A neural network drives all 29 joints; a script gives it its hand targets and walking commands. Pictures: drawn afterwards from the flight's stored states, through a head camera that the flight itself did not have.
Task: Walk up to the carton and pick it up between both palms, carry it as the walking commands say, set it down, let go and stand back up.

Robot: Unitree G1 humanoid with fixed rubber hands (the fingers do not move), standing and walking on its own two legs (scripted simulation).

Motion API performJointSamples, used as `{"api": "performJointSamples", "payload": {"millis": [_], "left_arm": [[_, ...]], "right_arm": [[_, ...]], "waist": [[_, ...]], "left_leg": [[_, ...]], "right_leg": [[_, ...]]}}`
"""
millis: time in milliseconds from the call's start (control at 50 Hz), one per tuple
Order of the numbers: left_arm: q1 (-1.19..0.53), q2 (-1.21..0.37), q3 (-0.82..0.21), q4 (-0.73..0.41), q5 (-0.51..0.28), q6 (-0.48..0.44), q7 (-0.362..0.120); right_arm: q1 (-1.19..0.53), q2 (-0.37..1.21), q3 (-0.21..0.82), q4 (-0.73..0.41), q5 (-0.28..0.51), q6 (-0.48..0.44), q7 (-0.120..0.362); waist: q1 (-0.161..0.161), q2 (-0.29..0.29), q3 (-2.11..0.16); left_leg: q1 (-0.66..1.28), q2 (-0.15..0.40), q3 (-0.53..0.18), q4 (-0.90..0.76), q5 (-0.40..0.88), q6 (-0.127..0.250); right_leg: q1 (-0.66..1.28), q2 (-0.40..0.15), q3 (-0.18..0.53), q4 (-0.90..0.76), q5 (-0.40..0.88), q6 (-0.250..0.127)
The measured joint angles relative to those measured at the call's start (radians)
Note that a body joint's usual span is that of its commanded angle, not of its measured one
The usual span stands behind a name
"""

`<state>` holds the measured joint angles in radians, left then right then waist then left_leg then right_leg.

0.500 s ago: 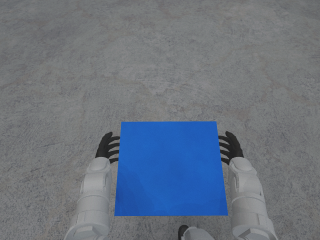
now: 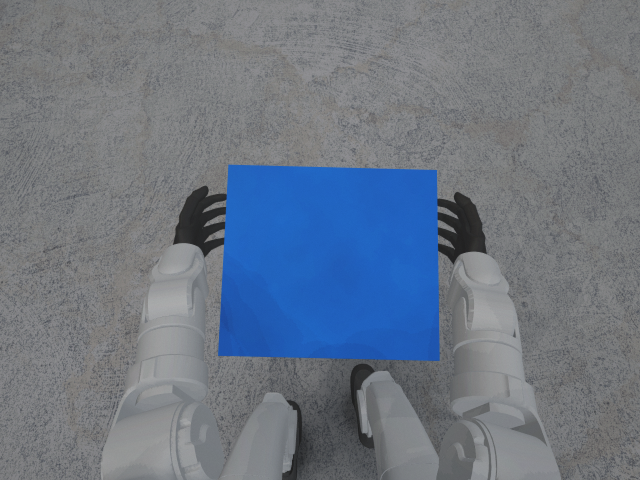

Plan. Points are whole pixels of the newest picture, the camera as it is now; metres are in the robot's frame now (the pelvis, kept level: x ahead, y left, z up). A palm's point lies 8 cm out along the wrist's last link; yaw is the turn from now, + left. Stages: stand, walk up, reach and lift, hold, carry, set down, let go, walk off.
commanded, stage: set down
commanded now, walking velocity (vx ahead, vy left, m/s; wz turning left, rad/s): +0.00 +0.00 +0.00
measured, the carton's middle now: (327, 264) +0.39 -0.02 -0.16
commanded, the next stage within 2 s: none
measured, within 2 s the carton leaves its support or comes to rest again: neither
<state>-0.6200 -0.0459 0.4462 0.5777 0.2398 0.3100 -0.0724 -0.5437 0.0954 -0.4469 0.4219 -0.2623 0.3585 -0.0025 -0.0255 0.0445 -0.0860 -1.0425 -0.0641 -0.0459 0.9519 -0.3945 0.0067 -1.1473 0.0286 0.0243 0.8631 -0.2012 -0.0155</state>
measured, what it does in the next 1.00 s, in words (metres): lowers itself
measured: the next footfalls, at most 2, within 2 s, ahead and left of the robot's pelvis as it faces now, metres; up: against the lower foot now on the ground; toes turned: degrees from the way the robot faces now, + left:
none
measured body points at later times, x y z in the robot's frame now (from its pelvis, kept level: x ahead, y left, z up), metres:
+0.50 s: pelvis -0.01 +0.01 -0.07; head +0.21 -0.01 +0.31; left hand +0.44 +0.16 -0.15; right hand +0.41 -0.20 -0.16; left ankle +0.02 +0.12 -0.67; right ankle +0.10 -0.11 -0.67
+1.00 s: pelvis -0.03 +0.01 -0.15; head +0.24 +0.00 +0.21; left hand +0.47 +0.16 -0.24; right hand +0.43 -0.20 -0.24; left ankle +0.02 +0.12 -0.67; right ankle +0.10 -0.11 -0.67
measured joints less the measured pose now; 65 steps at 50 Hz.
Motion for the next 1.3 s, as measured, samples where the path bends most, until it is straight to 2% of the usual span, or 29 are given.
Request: {"api": "performJointSamples", "payload": {"millis": [160, 300, 660, 860, 1300], "left_arm": [[-0.071, 0.018, 0.013, 0.028, -0.008, 0.014, 0.008], [-0.105, 0.028, -0.002, 0.050, -0.033, 0.010, 0.047], [-0.213, 0.058, -0.062, 0.104, -0.092, 0.004, 0.165], [-0.287, 0.097, -0.079, 0.136, -0.106, 0.006, 0.125], [-0.462, 0.179, -0.095, 0.204, -0.136, -0.002, 0.129]], "right_arm": [[-0.065, -0.008, -0.011, 0.013, -0.001, 0.018, -0.018], [-0.099, -0.027, -0.017, 0.028, 0.005, 0.019, -0.005], [-0.205, -0.083, -0.025, 0.096, 0.050, 0.008, -0.013], [-0.281, -0.125, -0.028, 0.142, 0.074, 0.000, -0.026], [-0.442, -0.165, -0.022, 0.188, 0.107, -0.008, -0.071]], "waist": [[0.002, 0.003, -0.045], [-0.001, 0.005, -0.090], [-0.022, 0.002, -0.172], [-0.028, 0.001, -0.157], [-0.036, -0.005, -0.070]], "left_leg": [[-0.149, -0.011, 0.005, 0.111, -0.035, -0.001], [-0.281, -0.022, 0.005, 0.200, -0.062, 0.001], [-0.596, -0.055, 0.014, 0.429, -0.122, 0.009], [-0.715, -0.066, 0.023, 0.540, -0.147, 0.010], [-0.925, -0.082, 0.020, 0.749, -0.187, -0.020]], "right_leg": [[-0.154, 0.003, 0.011, 0.114, -0.033, 0.005], [-0.285, 0.003, 0.016, 0.201, -0.059, 0.012], [-0.596, 0.001, 0.033, 0.422, -0.117, 0.037], [-0.715, 0.007, 0.043, 0.531, -0.139, 0.047], [-0.933, 0.024, 0.038, 0.742, -0.168, 0.038]]}}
